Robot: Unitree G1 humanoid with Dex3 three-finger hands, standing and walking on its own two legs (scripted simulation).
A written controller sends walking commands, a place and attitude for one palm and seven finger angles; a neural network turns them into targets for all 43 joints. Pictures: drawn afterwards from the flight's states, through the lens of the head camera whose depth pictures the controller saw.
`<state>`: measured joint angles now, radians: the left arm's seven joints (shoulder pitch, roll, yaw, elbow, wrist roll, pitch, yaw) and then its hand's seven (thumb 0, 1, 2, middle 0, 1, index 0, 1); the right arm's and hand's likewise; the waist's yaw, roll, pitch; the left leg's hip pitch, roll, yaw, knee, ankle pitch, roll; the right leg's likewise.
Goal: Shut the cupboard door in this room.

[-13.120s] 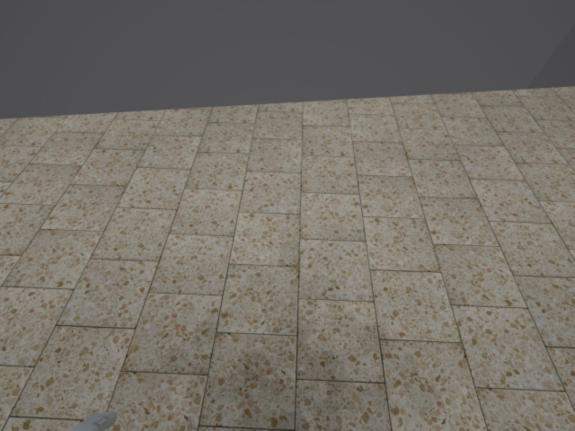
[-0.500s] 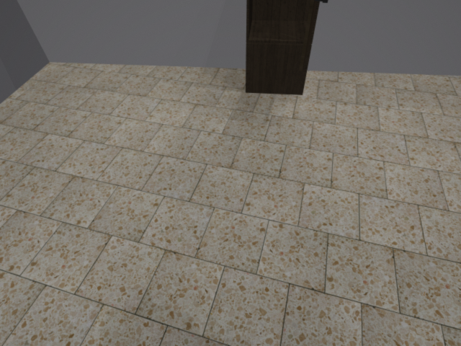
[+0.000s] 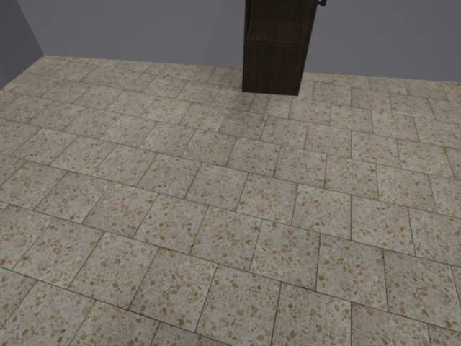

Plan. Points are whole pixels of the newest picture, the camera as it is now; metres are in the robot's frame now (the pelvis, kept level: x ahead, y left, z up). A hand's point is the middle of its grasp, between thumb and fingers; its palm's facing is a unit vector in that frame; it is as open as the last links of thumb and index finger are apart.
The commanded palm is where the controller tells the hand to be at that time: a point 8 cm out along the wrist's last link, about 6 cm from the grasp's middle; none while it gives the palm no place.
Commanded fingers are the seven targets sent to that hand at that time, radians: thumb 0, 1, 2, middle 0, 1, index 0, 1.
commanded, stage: turn or walk to find it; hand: left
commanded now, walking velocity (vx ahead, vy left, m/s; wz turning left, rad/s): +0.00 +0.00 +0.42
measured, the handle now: out of the picture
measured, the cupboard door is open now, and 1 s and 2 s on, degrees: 80 80 80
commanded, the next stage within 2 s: none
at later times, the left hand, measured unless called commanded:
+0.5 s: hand out of the picture +0.04 +0.21 -0.16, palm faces +0.21 -0.94 -0.27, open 7.4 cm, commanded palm none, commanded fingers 0.00 0.90 0.90 -0.20 -0.30 -0.20 -0.30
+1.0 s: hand out of the picture -0.11 +0.19 -0.19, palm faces +0.45 -0.86 -0.24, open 7.4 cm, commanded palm none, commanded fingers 0.00 0.90 0.90 -0.20 -0.30 -0.20 -0.30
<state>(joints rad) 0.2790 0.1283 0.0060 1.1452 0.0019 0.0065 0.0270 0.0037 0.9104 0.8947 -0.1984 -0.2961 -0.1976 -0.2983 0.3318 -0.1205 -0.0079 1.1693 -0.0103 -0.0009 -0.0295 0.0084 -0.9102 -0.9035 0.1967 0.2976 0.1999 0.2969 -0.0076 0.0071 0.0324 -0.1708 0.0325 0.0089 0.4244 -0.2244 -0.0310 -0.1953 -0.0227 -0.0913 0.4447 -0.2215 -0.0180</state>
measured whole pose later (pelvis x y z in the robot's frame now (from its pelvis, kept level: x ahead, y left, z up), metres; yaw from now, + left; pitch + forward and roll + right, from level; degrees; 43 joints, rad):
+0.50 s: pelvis -0.01 +0.00 -0.01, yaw +11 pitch +2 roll +0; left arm 0.16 0.21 0.05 0.95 0.01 0.02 0.02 0.00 0.91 0.89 -0.20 -0.30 -0.20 -0.30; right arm 0.23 -0.20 -0.05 0.98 -0.03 0.02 -0.02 0.01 -0.91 -0.90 0.20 0.30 0.20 0.30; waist -0.02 0.03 0.03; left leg -0.35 -0.05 -0.16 0.53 -0.21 -0.02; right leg -0.32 0.00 -0.05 0.68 -0.42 0.04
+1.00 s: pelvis -0.02 +0.01 -0.02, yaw +25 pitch +1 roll +0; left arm 0.31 0.21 0.04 0.99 0.02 0.02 0.02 0.00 0.90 0.89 -0.20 -0.30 -0.20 -0.30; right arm 0.11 -0.23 -0.04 0.97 -0.01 0.04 0.01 0.01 -0.91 -0.90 0.20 0.30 0.20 0.30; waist 0.03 -0.02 0.10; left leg -0.26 0.02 0.07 0.57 -0.29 -0.01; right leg -0.24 -0.14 -0.24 0.64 -0.39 0.02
